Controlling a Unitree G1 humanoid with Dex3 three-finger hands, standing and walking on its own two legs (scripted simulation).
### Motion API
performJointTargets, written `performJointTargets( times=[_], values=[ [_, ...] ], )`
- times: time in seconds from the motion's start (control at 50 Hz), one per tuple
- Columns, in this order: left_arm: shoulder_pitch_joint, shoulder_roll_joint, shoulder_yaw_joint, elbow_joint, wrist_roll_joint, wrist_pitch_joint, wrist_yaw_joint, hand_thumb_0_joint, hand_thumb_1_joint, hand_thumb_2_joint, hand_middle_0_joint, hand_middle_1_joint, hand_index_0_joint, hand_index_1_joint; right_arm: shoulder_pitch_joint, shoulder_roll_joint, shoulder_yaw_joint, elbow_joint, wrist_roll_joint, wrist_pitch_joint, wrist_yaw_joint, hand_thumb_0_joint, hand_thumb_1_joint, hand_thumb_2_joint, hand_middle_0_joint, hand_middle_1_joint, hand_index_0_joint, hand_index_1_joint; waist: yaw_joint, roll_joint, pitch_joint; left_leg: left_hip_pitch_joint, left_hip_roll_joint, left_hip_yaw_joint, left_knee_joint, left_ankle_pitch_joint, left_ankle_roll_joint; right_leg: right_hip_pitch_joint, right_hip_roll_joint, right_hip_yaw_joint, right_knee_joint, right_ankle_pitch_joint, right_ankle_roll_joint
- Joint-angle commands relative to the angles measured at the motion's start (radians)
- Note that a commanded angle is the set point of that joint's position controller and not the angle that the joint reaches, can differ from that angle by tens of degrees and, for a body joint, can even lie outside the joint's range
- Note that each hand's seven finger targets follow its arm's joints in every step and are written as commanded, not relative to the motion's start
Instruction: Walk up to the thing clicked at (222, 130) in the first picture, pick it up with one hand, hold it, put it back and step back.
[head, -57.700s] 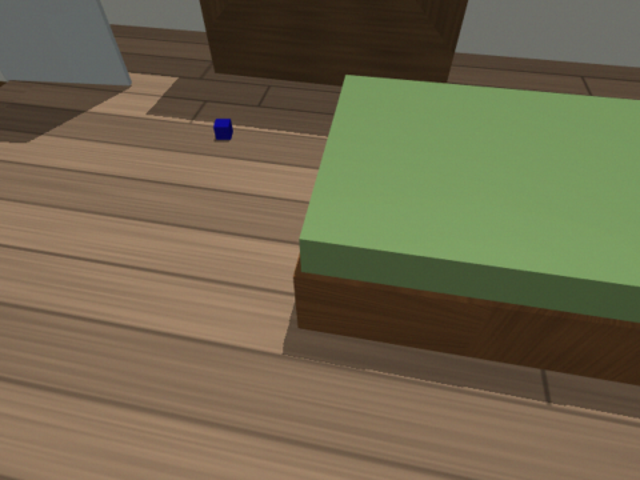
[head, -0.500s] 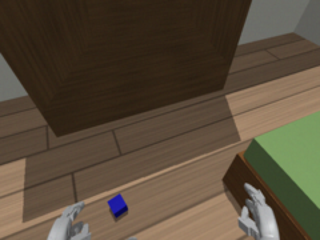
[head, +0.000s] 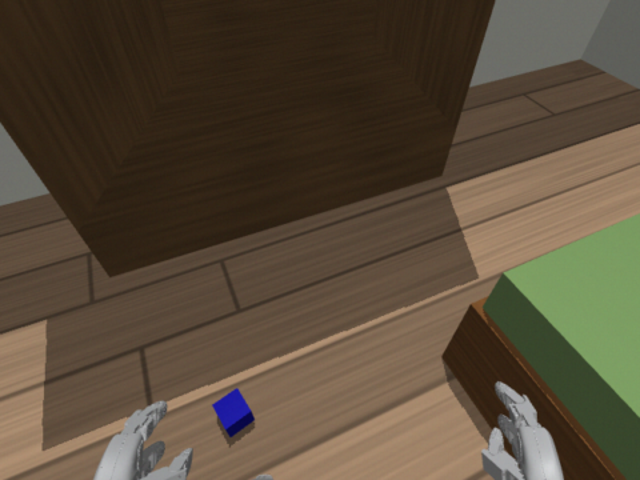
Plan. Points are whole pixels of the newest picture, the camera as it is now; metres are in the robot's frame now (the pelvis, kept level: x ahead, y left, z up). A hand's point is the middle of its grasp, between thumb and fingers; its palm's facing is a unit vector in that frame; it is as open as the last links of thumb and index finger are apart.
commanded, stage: home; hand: left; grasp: from above
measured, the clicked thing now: (233, 412) +0.42 +0.24 -0.68
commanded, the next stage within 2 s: stand in 1.18 s
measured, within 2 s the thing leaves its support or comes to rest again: neither
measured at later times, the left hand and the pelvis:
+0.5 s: hand (172, 471) +0.16 +0.18 -0.05, palm faces +0.05 -0.98 -0.20, open 9.5 cm; pelvis +0.00 +0.00 +0.00, yaw +0 degrees
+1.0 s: hand (172, 469) +0.17 +0.18 -0.05, palm faces +0.05 -0.98 -0.21, open 8.3 cm; pelvis +0.00 +0.00 +0.00, yaw +0 degrees
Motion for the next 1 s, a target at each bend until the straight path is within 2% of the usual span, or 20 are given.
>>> performJointTargets(
  times=[0.0,0.12,0.16,0.18,0.22,0.34,0.38,0.4,0.48,0.5,0.58,0.64,0.68,0.78,0.82,0.86,0.88,0.9,0.92,0.98],
  values=[
    [-0.024,0.102,0.057,-0.192,0.008,-0.054,0.003,0.0,0.587,0.718,-0.167,-0.246,-0.167,-0.246,-0.071,-0.118,-0.051,-0.16,0.001,-0.061,-0.017,0.0,-0.899,-0.9,0.2,0.3,0.2,0.3,-0.003,-0.007,-0.086,0.126,-0.042,0.018,-0.165,0.191,0.032,0.021,0.032,-0.011,-0.165,0.189,-0.012],
    [-0.032,0.103,0.057,-0.186,0.009,-0.048,0.003,0.0,0.56,0.702,-0.164,-0.241,-0.164,-0.241,-0.074,-0.116,-0.049,-0.162,0.001,-0.059,-0.017,0.0,-0.899,-0.9,0.2,0.3,0.2,0.3,-0.003,-0.014,-0.065,0.116,-0.043,0.024,-0.167,0.16,0.033,0.011,0.03,-0.01,-0.175,0.162,-0.01],
    [-0.032,0.108,0.058,-0.208,0.008,-0.052,0.004,0.0,0.607,0.729,-0.169,-0.249,-0.169,-0.249,-0.071,-0.117,-0.051,-0.161,0.002,-0.061,-0.017,0.0,-0.899,-0.9,0.2,0.3,0.2,0.3,-0.002,-0.006,-0.1,0.131,-0.043,0.02,-0.163,0.187,0.032,0.024,0.031,-0.009,-0.167,0.186,-0.012],
    [-0.02,0.109,0.064,-0.188,0.009,-0.05,0.004,0.0,0.539,0.69,-0.162,-0.238,-0.162,-0.238,-0.071,-0.117,-0.052,-0.161,0.002,-0.059,-0.017,0.0,-0.899,-0.9,0.2,0.3,0.2,0.3,0.0,-0.009,-0.079,0.122,-0.042,0.022,-0.161,0.194,0.032,0.022,0.03,-0.011,-0.165,0.194,-0.011],
    [-0.017,0.104,0.052,-0.191,0.01,-0.05,0.002,0.0,0.569,0.707,-0.165,-0.242,-0.165,-0.243,-0.066,-0.117,-0.053,-0.16,0.001,-0.058,-0.017,0.0,-0.899,-0.9,0.2,0.3,0.2,0.3,-0.001,-0.008,-0.091,0.131,-0.042,0.02,-0.161,0.211,0.031,0.024,0.032,-0.009,-0.16,0.207,-0.014],
    [-0.033,0.107,0.056,-0.199,0.01,-0.052,0.004,0.0,0.611,0.731,-0.17,-0.249,-0.17,-0.249,-0.073,-0.115,-0.05,-0.165,0.002,-0.056,-0.017,0.0,-0.899,-0.9,0.2,0.3,0.2,0.3,-0.002,0.004,-0.077,0.12,-0.043,0.018,-0.17,0.167,0.031,0.012,0.031,-0.009,-0.169,0.168,-0.014],
    [-0.03,0.11,0.058,-0.201,0.01,-0.051,0.003,0.0,0.546,0.693,-0.163,-0.238,-0.163,-0.239,-0.077,-0.116,-0.049,-0.164,0.003,-0.057,-0.016,0.0,-0.899,-0.9,0.2,0.3,0.2,0.3,0.002,-0.003,-0.067,0.115,-0.039,0.013,-0.177,0.152,0.03,0.012,0.033,-0.015,-0.165,0.151,-0.015],
    [-0.03,0.108,0.058,-0.197,0.01,-0.051,0.004,0.0,0.593,0.721,-0.168,-0.246,-0.168,-0.247,-0.077,-0.116,-0.049,-0.167,0.003,-0.056,-0.017,0.0,-0.899,-0.9,0.2,0.3,0.2,0.3,-0.001,-0.005,-0.064,0.111,-0.04,0.015,-0.176,0.145,0.031,0.005,0.033,-0.014,-0.167,0.146,-0.014],
    [-0.019,0.105,0.055,-0.2,0.006,-0.051,0.004,0.0,0.625,0.739,-0.171,-0.251,-0.171,-0.252,-0.069,-0.117,-0.05,-0.164,0.004,-0.054,-0.016,0.0,-0.898,-0.9,0.2,0.3,0.2,0.3,-0.003,0.0,-0.094,0.133,-0.038,0.011,-0.165,0.203,0.03,0.022,0.033,-0.013,-0.156,0.198,-0.015],
    [-0.014,0.104,0.057,-0.198,0.008,-0.051,0.005,0.0,0.564,0.704,-0.165,-0.241,-0.165,-0.241,-0.067,-0.113,-0.051,-0.164,0.002,-0.053,-0.017,0.0,-0.898,-0.9,0.2,0.3,0.2,0.3,0.0,-0.005,-0.099,0.133,-0.038,0.012,-0.163,0.215,0.03,0.023,0.034,-0.014,-0.154,0.208,-0.013],
    [-0.02,0.107,0.055,-0.199,0.013,-0.054,0.008,0.0,0.679,0.771,-0.177,-0.26,-0.177,-0.261,-0.069,-0.112,-0.051,-0.168,0.002,-0.05,-0.016,0.0,-0.898,-0.9,0.2,0.3,0.2,0.3,0.004,0.001,-0.088,0.126,-0.039,0.016,-0.159,0.221,0.029,0.02,0.031,-0.012,-0.156,0.211,-0.017],
    [-0.022,0.112,0.056,-0.202,0.013,-0.055,0.009,0.0,0.627,0.741,-0.172,-0.252,-0.171,-0.252,-0.066,-0.115,-0.052,-0.164,0.003,-0.049,-0.016,0.0,-0.899,-0.9,0.2,0.3,0.2,0.3,0.002,-0.003,-0.093,0.127,-0.037,0.014,-0.16,0.227,0.03,0.025,0.033,-0.013,-0.151,0.217,-0.015],
    [-0.015,0.103,0.053,-0.197,0.012,-0.055,0.007,0.0,0.753,0.814,-0.185,-0.272,-0.184,-0.273,-0.067,-0.117,-0.053,-0.164,0.002,-0.049,-0.015,0.0,-0.898,-0.9,0.2,0.3,0.2,0.3,0.002,0.009,-0.088,0.136,-0.032,0.005,-0.172,0.227,0.025,0.023,0.036,-0.018,-0.141,0.21,-0.019],
    [-0.021,0.106,0.057,-0.196,0.009,-0.052,0.007,0.0,0.692,0.778,-0.178,-0.262,-0.178,-0.263,-0.067,-0.118,-0.053,-0.165,0.002,-0.047,-0.013,0.0,-0.898,-0.9,0.2,0.3,0.2,0.3,-0.002,-0.005,-0.095,0.137,-0.035,0.011,-0.159,0.245,0.029,0.03,0.033,-0.015,-0.147,0.232,-0.015],
    [-0.007,0.104,0.052,-0.198,0.011,-0.052,0.007,0.0,0.818,0.851,-0.191,-0.283,-0.191,-0.284,-0.064,-0.117,-0.054,-0.17,0.001,-0.044,-0.012,0.0,-0.898,-0.9,0.2,0.3,0.2,0.3,-0.001,0.001,-0.106,0.142,-0.036,0.011,-0.159,0.261,0.027,0.036,0.033,-0.016,-0.142,0.245,-0.017],
    [-0.028,0.116,0.06,-0.205,0.013,-0.052,0.009,0.0,0.765,0.821,-0.186,-0.274,-0.185,-0.275,-0.065,-0.115,-0.052,-0.169,0.001,-0.042,-0.013,0.0,-0.898,-0.9,0.2,0.3,0.2,0.3,0.002,-0.009,-0.081,0.124,-0.038,0.017,-0.159,0.223,0.03,0.02,0.032,-0.014,-0.155,0.214,-0.015],
    [-0.016,0.096,0.045,-0.178,0.012,-0.051,0.006,0.0,0.772,0.825,-0.187,-0.276,-0.186,-0.276,-0.07,-0.114,-0.052,-0.172,0.001,-0.044,-0.013,0.0,-0.898,-0.9,0.2,0.3,0.2,0.3,-0.004,-0.019,-0.075,0.117,-0.038,0.014,-0.16,0.21,0.031,0.02,0.031,-0.016,-0.157,0.204,-0.012],
    [-0.017,0.103,0.056,-0.192,0.012,-0.051,0.007,0.0,0.811,0.848,-0.191,-0.282,-0.19,-0.283,-0.071,-0.112,-0.051,-0.173,0.001,-0.045,-0.012,0.0,-0.898,-0.9,0.2,0.3,0.2,0.3,0.002,-0.015,-0.079,0.115,-0.038,0.015,-0.161,0.204,0.031,0.023,0.031,-0.016,-0.158,0.199,-0.015],
    [-0.026,0.111,0.061,-0.201,0.01,-0.051,0.008,0.0,0.749,0.811,-0.184,-0.272,-0.184,-0.272,-0.072,-0.114,-0.052,-0.172,0.002,-0.044,-0.013,0.0,-0.898,-0.9,0.2,0.3,0.2,0.3,0.006,-0.008,-0.069,0.105,-0.041,0.021,-0.161,0.178,0.031,0.015,0.029,-0.014,-0.165,0.175,-0.013],
    [-0.022,0.111,0.057,-0.203,0.01,-0.051,0.006,0.0,0.866,0.88,-0.196,-0.292,-0.196,-0.292,-0.075,-0.118,-0.052,-0.174,0.003,-0.043,-0.011,0.0,-0.899,-0.9,0.2,0.3,0.2,0.3,0.004,0.004,-0.078,0.112,-0.04,0.015,-0.173,0.165,0.03,0.015,0.032,-0.014,-0.159,0.164,-0.016]
  ],
)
